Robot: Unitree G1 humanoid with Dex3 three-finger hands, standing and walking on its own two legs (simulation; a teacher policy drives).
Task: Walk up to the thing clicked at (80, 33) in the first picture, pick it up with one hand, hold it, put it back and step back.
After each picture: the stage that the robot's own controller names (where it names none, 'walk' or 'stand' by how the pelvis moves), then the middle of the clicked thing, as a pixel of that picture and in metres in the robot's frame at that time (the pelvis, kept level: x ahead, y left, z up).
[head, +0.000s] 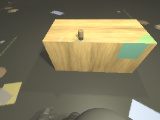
stand; (80, 34) +0.92 +0.19 -0.06
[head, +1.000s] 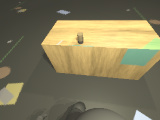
walk; (80, 38) +0.82 +0.22 -0.05
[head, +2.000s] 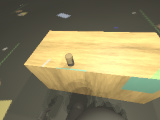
walk; (69, 60) +0.50 +0.25 -0.05
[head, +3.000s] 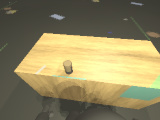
stand; (68, 67) +0.42 +0.21 -0.05
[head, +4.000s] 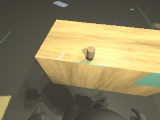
walk; (90, 53) +0.53 +0.05 -0.03
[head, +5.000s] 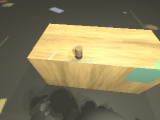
stand; (78, 52) +0.57 +0.14 -0.04
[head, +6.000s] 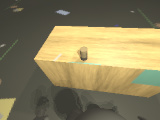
stand; (83, 53) +0.56 +0.11 -0.03
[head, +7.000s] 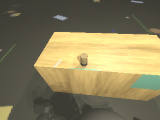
stand; (83, 60) +0.53 +0.10 -0.06
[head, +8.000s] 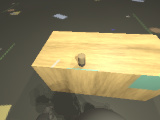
stand; (81, 60) +0.52 +0.12 -0.06
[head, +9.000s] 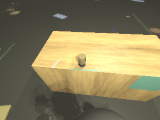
stand; (82, 60) +0.52 +0.12 -0.06
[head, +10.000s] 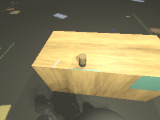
stand; (82, 60) +0.52 +0.11 -0.06
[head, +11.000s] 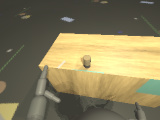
rise first; (87, 61) +0.52 +0.10 -0.05
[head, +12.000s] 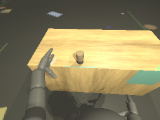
go down; (80, 57) +0.54 +0.09 -0.04
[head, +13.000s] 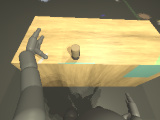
go down; (75, 52) +0.51 +0.10 -0.01
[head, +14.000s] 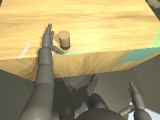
close in; (64, 41) +0.53 +0.11 +0.03
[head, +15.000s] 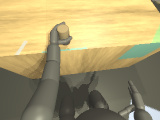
close; (64, 35) +0.56 +0.10 +0.05
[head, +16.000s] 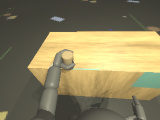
lift; (68, 61) +0.37 +0.16 +0.13
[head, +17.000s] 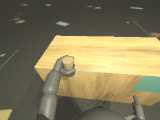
hold; (69, 67) +0.32 +0.16 +0.13
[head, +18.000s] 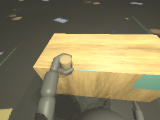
hold; (66, 65) +0.32 +0.17 +0.14
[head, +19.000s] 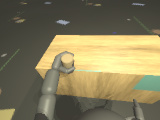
hold; (68, 64) +0.32 +0.16 +0.15
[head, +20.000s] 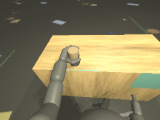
crouch; (74, 56) +0.39 +0.12 +0.16
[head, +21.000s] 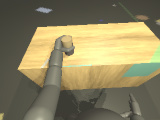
lower; (68, 46) +0.48 +0.13 +0.13
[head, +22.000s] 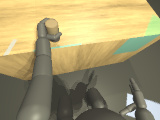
lower; (53, 31) +0.58 +0.12 +0.06
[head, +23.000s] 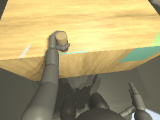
lower; (62, 42) +0.52 +0.12 +0.04
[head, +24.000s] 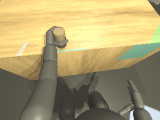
lower; (60, 38) +0.54 +0.12 +0.05
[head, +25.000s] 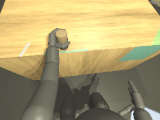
lower; (62, 40) +0.53 +0.12 +0.05
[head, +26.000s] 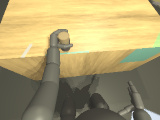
open; (64, 42) +0.53 +0.11 +0.04
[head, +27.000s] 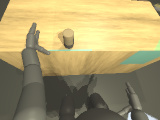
withdraw; (68, 39) +0.53 +0.11 +0.04
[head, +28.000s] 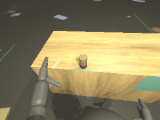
sink last; (83, 61) +0.49 +0.10 -0.02
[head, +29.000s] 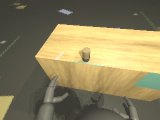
stand; (86, 55) +0.53 +0.10 -0.01
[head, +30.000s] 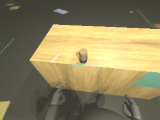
stand; (83, 56) +0.51 +0.10 +0.00
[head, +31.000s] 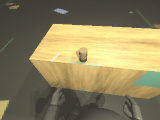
stand; (83, 55) +0.52 +0.10 +0.00
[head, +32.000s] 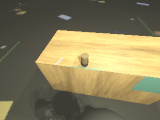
stand; (84, 60) +0.52 +0.10 -0.04
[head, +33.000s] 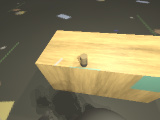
stand; (83, 60) +0.52 +0.10 -0.06
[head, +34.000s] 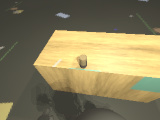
stand; (83, 61) +0.50 +0.11 -0.06
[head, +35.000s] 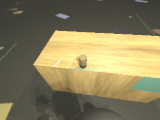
walk; (83, 61) +0.50 +0.11 -0.06
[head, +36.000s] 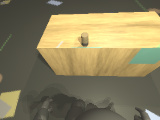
walk; (84, 39) +0.68 +0.11 -0.03
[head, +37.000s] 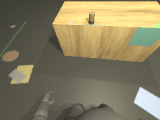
walk; (91, 18) +1.03 +0.08 -0.03
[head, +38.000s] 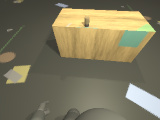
stand; (86, 21) +1.15 +0.12 -0.04
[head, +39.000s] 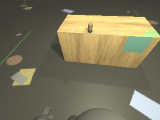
stand; (90, 27) +1.12 +0.09 -0.06
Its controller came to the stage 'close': yes
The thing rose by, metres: 0.21
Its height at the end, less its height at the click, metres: +0.00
